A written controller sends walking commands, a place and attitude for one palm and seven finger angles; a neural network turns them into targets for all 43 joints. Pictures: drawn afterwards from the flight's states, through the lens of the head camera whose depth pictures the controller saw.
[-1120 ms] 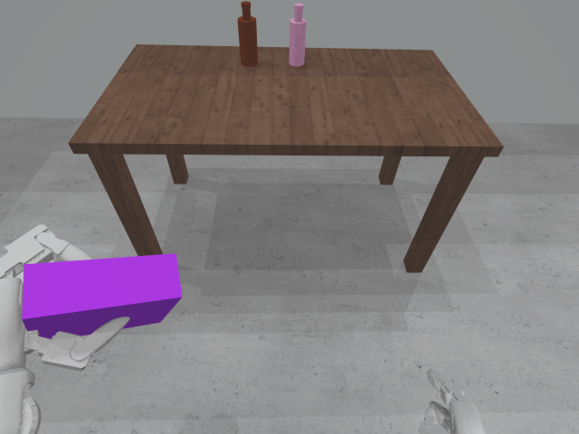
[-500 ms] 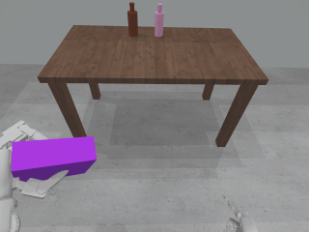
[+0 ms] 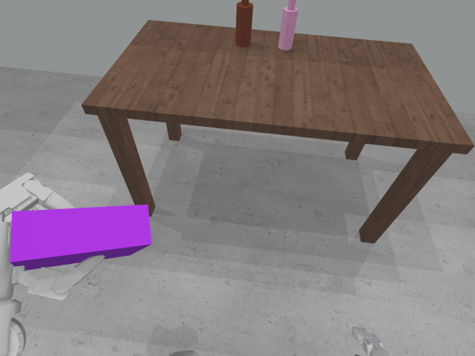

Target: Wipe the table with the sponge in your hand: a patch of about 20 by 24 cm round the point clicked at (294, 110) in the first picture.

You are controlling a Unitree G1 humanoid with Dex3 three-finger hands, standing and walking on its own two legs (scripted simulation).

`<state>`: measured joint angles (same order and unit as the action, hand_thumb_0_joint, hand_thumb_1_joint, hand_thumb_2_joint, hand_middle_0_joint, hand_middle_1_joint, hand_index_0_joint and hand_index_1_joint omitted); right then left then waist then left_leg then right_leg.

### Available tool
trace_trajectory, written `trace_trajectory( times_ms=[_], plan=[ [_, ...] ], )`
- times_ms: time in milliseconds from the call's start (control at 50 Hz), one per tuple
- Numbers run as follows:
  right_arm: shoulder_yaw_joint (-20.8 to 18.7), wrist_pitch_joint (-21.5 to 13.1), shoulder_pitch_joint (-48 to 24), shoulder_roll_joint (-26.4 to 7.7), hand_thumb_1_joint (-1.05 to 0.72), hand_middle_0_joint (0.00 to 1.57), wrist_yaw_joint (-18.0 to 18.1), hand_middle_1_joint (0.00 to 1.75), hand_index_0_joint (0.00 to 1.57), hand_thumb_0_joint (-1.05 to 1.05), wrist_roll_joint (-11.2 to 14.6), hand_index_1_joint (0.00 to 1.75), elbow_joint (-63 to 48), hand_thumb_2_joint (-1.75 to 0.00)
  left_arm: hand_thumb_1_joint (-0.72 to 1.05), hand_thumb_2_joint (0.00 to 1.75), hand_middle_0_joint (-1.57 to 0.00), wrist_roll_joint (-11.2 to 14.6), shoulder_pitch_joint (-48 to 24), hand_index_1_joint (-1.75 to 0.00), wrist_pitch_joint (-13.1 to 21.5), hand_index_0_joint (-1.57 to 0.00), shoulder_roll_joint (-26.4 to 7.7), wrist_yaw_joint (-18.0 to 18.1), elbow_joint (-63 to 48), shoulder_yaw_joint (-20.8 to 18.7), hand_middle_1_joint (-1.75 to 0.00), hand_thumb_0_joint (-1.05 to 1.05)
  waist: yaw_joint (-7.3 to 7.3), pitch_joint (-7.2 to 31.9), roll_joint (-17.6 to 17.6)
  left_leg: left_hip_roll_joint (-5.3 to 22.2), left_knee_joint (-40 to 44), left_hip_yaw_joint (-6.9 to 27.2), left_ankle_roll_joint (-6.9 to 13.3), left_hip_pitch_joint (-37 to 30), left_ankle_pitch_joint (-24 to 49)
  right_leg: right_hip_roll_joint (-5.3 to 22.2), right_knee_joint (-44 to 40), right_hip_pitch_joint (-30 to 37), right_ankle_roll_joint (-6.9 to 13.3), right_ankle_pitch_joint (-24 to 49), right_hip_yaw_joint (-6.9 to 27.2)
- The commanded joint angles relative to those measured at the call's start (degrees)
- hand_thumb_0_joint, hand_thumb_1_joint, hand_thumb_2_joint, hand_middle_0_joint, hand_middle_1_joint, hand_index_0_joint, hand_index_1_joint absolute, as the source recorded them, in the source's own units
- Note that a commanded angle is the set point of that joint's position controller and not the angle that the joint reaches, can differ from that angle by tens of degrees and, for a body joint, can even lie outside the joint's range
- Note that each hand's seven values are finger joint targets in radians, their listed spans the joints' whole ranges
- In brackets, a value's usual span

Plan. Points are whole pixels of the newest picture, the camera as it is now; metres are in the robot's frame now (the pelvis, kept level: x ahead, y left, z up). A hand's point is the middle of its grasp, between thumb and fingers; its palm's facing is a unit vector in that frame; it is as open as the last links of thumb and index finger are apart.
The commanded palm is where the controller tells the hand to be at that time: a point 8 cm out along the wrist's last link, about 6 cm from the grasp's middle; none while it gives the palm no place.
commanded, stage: walk to a spot facing it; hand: left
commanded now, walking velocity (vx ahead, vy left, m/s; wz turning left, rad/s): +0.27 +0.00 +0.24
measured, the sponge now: (103, 236) +0.23 +0.19 +0.15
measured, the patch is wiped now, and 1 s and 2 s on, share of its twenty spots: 0.00 0.00 0.00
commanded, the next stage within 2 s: turn to face it in 0.12 s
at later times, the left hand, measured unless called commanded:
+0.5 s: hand (126, 160) +0.34 +0.18 +0.17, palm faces +0.43 -0.78 -0.46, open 9.1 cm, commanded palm +0.29 +0.21 +0.19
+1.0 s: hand (200, 136) +0.39 +0.08 +0.18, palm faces +0.14 -0.90 -0.41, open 9.1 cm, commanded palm +0.35 +0.14 +0.19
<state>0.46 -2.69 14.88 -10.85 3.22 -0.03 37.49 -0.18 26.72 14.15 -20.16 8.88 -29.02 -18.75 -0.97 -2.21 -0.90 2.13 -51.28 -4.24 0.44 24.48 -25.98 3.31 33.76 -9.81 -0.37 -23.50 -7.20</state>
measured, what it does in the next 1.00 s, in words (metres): walks ahead, turning right: left foot, then right foot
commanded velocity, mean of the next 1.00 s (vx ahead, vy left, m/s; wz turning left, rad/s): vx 0.04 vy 0.00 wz -0.41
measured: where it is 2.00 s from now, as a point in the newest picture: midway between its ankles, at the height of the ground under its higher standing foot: outside the picture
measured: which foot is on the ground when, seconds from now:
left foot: up 0.00-0.04, down 0.06-0.46, up 0.48-1.00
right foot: down 0.00-0.08, up 0.10-0.44, down 0.46-1.00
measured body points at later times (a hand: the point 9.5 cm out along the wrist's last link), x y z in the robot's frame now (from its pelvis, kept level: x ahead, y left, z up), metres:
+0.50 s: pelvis +0.12 -0.06 -0.01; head +0.14 -0.08 +0.43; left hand +0.31 +0.22 +0.20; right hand +0.30 -0.26 -0.11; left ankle +0.06 +0.10 -0.70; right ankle +0.20 -0.13 -0.73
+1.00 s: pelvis +0.11 -0.08 +0.01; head +0.13 -0.09 +0.46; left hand +0.37 +0.13 +0.21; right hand +0.20 -0.37 -0.08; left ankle +0.13 +0.08 -0.71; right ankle +0.20 -0.13 -0.73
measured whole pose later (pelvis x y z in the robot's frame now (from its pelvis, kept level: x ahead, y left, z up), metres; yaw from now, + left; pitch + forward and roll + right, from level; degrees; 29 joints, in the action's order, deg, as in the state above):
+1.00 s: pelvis +0.11 -0.08 +0.01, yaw -17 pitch +2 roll +3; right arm -1.1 2.6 12.6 -13.9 1.3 0.5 31.7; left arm 1.9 27.2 10.4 -20.8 8.5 -29.1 -19.3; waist 0.8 0.7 -2.8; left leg 0.4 -34.5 -2.0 -1.3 15.8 -25.9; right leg -7.4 22.7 -22.4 7.1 -1.6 4.5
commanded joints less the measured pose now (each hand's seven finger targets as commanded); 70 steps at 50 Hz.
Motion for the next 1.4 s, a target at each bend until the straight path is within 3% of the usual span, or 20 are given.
trace_trajectory(
  times_ms=[0, 20, 60, 80, 120, 220, 360, 420, 440, 480, 580, 940, 1000, 1060, 1120, 1220, 1240, 1280, 1320, 1380],
  plan=[
    [-1.82, -2.74, -7.0, -4.34, -0.9, 0.2, 0.89, 0.3, 0.2, 0.0, -0.56, 0.3, -11.44, -0.9, 0.1, 1.3, -1.2, 1.23, -3.93, -1.6, 3.05, -1.2, -10.47, 2.26, -13.74, -9.25, -1.6, 0.0, 0.1, 6.75, -4.2, -2.01, 20.89, -7.59, -0.19, -10.85, 14.39, 10.15, -1.79, 0.34, 5.86, 27.01, 3.37],
    [-2.71, -3.14, -5.99, -5.0, -0.9, 0.2, 1.54, 0.3, 0.2, 0.0, -0.33, 0.3, -11.64, -0.9, 0.1, 1.3, -1.2, 1.39, -3.51, -1.6, 3.32, -1.2, -10.2, 2.35, -14.95, -8.96, -1.6, 0.0, -0.68, 9.53, 1.32, -1.25, 24.68, -6.05, 0.99, -20.75, 16.86, 8.09, 8.47, -4.12, 3.39, 28.53, 1.69],
    [-3.46, -3.47, -5.94, -7.03, -0.9, 0.2, 1.11, 0.3, 0.2, 0.0, 0.06, 0.3, -12.39, -0.9, 0.1, 1.3, -1.2, 1.97, -3.84, -1.6, 4.08, -1.2, -8.88, 2.78, -17.35, -7.38, -1.6, 0.0, -0.37, 13.3, 20.33, 21.16, 29.98, 29.99, 12.96, -32.81, 29.81, -1.83, 33.09, -22.88, -1.01, -11.52, 2.34],
    [-3.02, -3.7, -5.31, -6.48, -0.9, 0.2, 0.74, 0.3, 0.2, 0.0, -0.31, 0.3, -10.96, -0.9, 0.1, 1.3, -1.2, 1.16, -4.23, -1.6, 3.31, -1.2, -11.77, 2.54, -15.05, -9.15, -1.6, 0.0, -0.87, 11.32, 13.89, 24.33, 32.24, 36.63, 15.56, -28.29, 25.3, 0.08, 39.44, -26.37, -0.49, -11.97, 7.22],
    [-3.84, -3.8, -6.43, -6.73, -0.9, 0.2, 0.41, 0.3, 0.2, 0.0, 0.44, 0.3, -9.85, -0.9, 0.1, 1.3, -1.2, 0.86, -6.36, -1.6, 2.32, -1.2, -10.85, 1.87, -16.76, -8.26, -1.6, 0.0, -0.78, 7.5, 8.64, 22.54, 31.36, 29.83, 16.11, -26.37, 25.55, 3.11, 40.99, -32.13, -1.16, -8.67, 8.78],
    [-3.54, -5.54, -5.73, -6.45, -0.9, 0.2, 0.23, 0.3, 0.2, 0.0, 0.53, 0.3, -10.11, -0.9, 0.1, 1.3, -1.2, 1.59, 0.31, -1.6, 1.31, -1.2, -7.81, 1.09, -18.0, -7.21, -1.6, 0.0, 0.69, 8.15, 13.09, 14.49, 31.82, 8.71, 9.38, -20.88, 32.27, 1.95, 24.21, -23.51, -1.85, 2.25, 2.21],
    [-2.54, -5.59, -7.2, -6.8, -0.9, 0.2, 1.48, 0.3, 0.2, 0.0, -0.03, 0.3, -11.15, -0.9, 0.1, 1.3, -1.2, 1.28, -7.37, -1.6, 0.11, -1.2, -8.0, 0.13, -8.8, -6.62, -1.6, 0.0, 0.78, 4.5, 12.84, 15.5, 27.83, -3.63, 4.23, -16.13, 30.0, -2.65, 3.44, -10.24, -1.56, 9.72, -3.0],
    [-2.59, -5.5, -7.21, -5.65, -0.9, 0.2, 0.58, 0.3, 0.2, 0.0, 0.38, 0.3, -11.09, -0.9, 0.1, 1.3, -1.2, 0.7, -11.75, -1.6, -0.38, -1.2, -9.24, -0.39, -7.67, -5.83, -1.6, 0.0, 1.95, 7.99, -1.45, 9.46, 0.38, -7.81, 0.48, -10.48, 21.83, 1.16, -7.94, 2.08, 0.87, 25.05, 3.81],
    [-2.32, -5.52, -8.8, -4.58, -0.9, 0.2, 0.34, 0.3, 0.2, 0.0, 0.22, 0.3, -12.5, -0.9, 0.1, 1.3, -1.2, 0.39, -12.23, -1.6, -0.25, -1.2, -12.29, 0.0, -7.94, -8.02, -1.6, 0.0, 2.02, 9.52, -15.67, 0.7, -14.86, -6.2, -1.95, 4.98, -5.39, 13.52, -9.31, 9.21, 7.87, 46.53, 27.22],
    [-2.87, -4.93, -7.75, -5.41, -0.9, 0.2, -0.9, 0.3, 0.2, 0.0, -0.09, 0.3, -12.44, -0.9, 0.1, 1.3, -1.2, 1.72, -9.76, -1.6, -0.41, -1.2, -12.56, 0.4, -9.79, -9.36, -1.6, 0.0, 1.42, 11.43, -14.23, 1.69, -23.26, 5.44, -3.63, 5.64, -7.68, 18.21, -15.3, 3.19, 9.32, 31.01, 36.67],
    [-2.34, -1.91, -9.97, -5.3, -0.9, 0.2, -1.66, 0.3, 0.2, 0.0, -0.44, 0.3, -12.23, -0.9, 0.1, 1.3, -1.2, 2.84, 0.44, -1.6, 2.42, -1.2, -13.93, 1.0, -18.11, -13.48, -1.6, 0.0, 1.68, 15.25, -1.41, 2.26, -17.98, 5.25, -5.01, 6.42, 2.09, 11.53, -12.44, 3.56, 8.93, 27.44, 23.74],
    [-2.83, 2.69, -6.64, -7.97, -0.9, 0.2, -1.85, 0.3, 0.2, 0.0, 0.1, 0.3, -15.19, -0.9, 0.1, 1.3, -1.2, 2.33, -2.75, -1.6, 0.04, -1.2, -12.11, 0.71, -13.52, -8.5, -1.6, 0.0, 2.59, 12.11, -4.17, -1.36, 19.06, 2.04, -1.33, -9.47, -0.61, 6.71, -21.75, -5.06, 5.0, 5.49, 31.83],
    [-3.05, 2.33, -5.34, -8.32, -0.9, 0.2, -1.64, 0.3, 0.2, 0.0, -0.24, 0.3, -15.7, -0.9, 0.1, 1.3, -1.2, 2.35, -3.74, -1.6, 0.84, -1.2, -12.71, 0.06, -14.44, -8.85, -1.6, 0.0, 1.43, 10.76, 1.18, 3.14, 30.54, 3.92, 1.2, -17.31, 0.47, 1.94, -18.14, -11.41, 2.26, -0.06, 28.2],
    [-2.82, 0.28, -8.12, -7.4, -0.9, 0.2, -0.72, 0.3, 0.2, 0.0, 0.23, 0.3, -16.73, -0.9, 0.1, 1.3, -1.2, 1.97, -5.18, -1.6, 1.53, -1.2, -14.38, 0.22, -16.82, -12.01, -1.6, 0.0, 3.16, 8.86, 18.52, 21.14, 39.58, 17.42, 8.77, -9.24, 1.17, -7.95, 13.75, -14.59, -1.18, 0.62, 12.77],
    [-3.55, -1.21, -5.82, -7.77, -0.9, 0.2, -1.07, 0.3, 0.2, 0.0, 0.47, 0.3, -14.28, -0.9, 0.1, 1.3, -1.2, 1.74, -0.59, -1.6, -0.81, -1.2, -7.8, -0.92, -8.2, -7.38, -1.6, 0.0, 2.73, 2.11, 14.1, 18.95, 33.36, 4.2, 7.59, -6.31, 20.06, -4.67, 20.85, -17.45, -2.11, -1.33, 7.24],
    [-3.51, -4.28, -4.83, -9.24, -0.9, 0.2, -1.25, 0.3, 0.2, 0.0, 0.9, 0.3, -12.39, -0.9, 0.1, 1.3, -1.2, 0.94, -9.71, -1.6, -0.77, -1.2, -8.1, -0.51, -9.6, -4.67, -1.6, 0.0, 1.19, 5.28, 9.0, 15.35, 18.53, 0.31, 1.77, -13.02, 34.64, -5.44, -5.48, -3.6, -2.13, 10.01, 0.46],
    [-3.54, -4.47, -5.21, -8.85, -0.9, 0.2, -1.25, 0.3, 0.2, 0.0, 0.96, 0.3, -12.35, -0.9, 0.1, 1.3, -1.2, 0.61, -11.86, -1.6, -0.4, -1.2, -9.26, -0.46, -9.52, -5.42, -1.6, 0.0, 1.04, 6.05, 4.13, 12.79, 12.22, -1.08, 0.31, -9.6, 28.84, -2.49, -9.55, 1.26, -0.91, 18.55, 3.34],
    [-3.63, -4.42, -7.32, -6.92, -0.9, 0.2, -1.25, 0.3, 0.2, 0.0, 1.34, 0.3, -13.71, -0.9, 0.1, 1.3, -1.2, 1.1, -10.0, -1.6, -0.37, -1.2, -12.48, 0.27, -8.04, -8.69, -1.6, 0.0, 1.9, 8.71, -14.53, 1.54, -6.9, -0.88, -3.68, 3.25, -6.36, 15.27, -13.31, 3.03, 8.82, 39.18, 30.39],
    [-2.7, -3.11, -8.2, -5.43, -0.9, 0.2, -0.9, 0.3, 0.2, 0.0, 0.57, 0.3, -12.94, -0.9, 0.1, 1.3, -1.2, 2.1, -2.36, -1.6, 0.23, -1.2, -14.44, 0.82, -11.57, -11.64, -1.6, 0.0, 2.37, 9.74, -6.11, 2.32, -14.98, 6.21, -3.57, 3.72, -3.41, 15.2, -14.74, 0.37, 10.12, 26.86, 31.66],
    [-1.68, -1.09, -8.36, -4.57, -0.9, 0.2, -1.09, 0.3, 0.2, 0.0, 0.15, 0.3, -12.28, -0.9, 0.1, 1.3, -1.2, 2.63, 2.31, -1.6, 1.71, -1.2, -13.17, 0.79, -14.48, -12.54, -1.6, 0.0, 1.3, 12.6, -3.77, 1.89, -9.67, 4.64, -3.68, 2.11, 0.88, 11.51, -14.56, 0.18, 9.08, 19.71, 22.23]
  ],
)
